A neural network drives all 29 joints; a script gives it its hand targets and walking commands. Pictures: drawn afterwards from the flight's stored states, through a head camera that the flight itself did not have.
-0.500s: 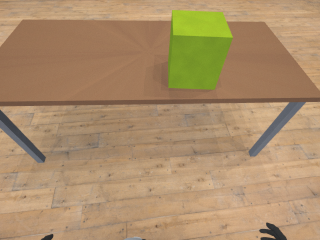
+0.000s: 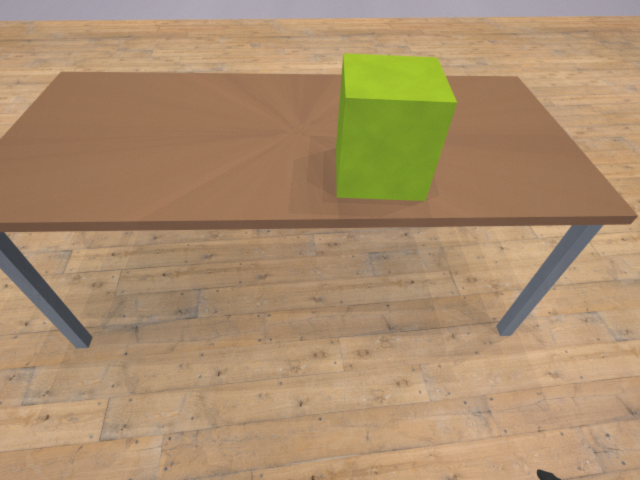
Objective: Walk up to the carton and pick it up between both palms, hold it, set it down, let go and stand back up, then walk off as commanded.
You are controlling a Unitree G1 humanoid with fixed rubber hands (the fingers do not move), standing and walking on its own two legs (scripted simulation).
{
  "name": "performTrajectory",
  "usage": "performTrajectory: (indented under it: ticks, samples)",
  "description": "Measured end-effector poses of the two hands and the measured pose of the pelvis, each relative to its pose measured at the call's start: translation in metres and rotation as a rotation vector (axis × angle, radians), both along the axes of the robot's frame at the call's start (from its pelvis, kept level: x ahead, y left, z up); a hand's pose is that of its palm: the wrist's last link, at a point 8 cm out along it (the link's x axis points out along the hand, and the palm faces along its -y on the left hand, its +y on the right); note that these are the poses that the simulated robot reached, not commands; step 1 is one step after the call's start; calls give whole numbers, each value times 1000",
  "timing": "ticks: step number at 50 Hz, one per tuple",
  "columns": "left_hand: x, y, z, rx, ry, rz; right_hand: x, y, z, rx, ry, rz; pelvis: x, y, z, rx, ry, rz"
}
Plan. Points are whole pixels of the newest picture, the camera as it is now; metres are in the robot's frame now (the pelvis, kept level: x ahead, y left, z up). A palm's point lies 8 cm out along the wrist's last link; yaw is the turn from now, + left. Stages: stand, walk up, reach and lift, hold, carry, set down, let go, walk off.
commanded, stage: stand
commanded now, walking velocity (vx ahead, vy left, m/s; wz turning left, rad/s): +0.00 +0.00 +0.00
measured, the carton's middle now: (385, 129) +0.84 -0.11 -0.01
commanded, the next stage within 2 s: none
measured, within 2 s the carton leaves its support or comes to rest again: neither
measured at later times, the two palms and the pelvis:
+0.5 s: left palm out of the picture +0.08 +0.31 -0.12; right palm out of the picture +0.11 -0.30 -0.10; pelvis +0.00 +0.00 +0.00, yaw +0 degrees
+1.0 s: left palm out of the picture +0.08 +0.31 -0.11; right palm out of the picture +0.10 -0.30 -0.10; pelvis +0.00 +0.00 +0.00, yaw +0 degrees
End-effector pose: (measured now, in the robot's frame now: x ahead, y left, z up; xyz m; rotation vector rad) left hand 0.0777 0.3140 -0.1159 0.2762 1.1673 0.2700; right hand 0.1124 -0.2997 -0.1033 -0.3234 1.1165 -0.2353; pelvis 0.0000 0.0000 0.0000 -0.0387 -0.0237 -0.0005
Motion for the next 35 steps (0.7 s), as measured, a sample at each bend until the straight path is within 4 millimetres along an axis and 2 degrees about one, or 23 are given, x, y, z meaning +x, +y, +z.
performTrajectory:
  ticks: [35]
  samples:
    - [-2, -3, 1, -2, 0, 12, -5, -1, 0, 2, 1, -10, 2, -1, 1, 2, 7, 0]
